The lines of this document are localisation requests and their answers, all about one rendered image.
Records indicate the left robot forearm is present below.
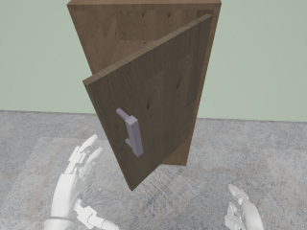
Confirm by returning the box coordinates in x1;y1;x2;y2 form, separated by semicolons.
43;217;78;230

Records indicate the robot right hand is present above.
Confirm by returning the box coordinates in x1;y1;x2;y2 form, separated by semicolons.
224;184;265;230

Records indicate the handle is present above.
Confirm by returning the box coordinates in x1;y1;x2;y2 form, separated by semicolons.
116;108;144;157

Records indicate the cupboard door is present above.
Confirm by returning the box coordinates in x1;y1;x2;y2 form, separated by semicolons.
83;13;213;191

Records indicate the robot left hand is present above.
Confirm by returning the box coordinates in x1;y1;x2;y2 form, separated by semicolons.
51;134;120;230

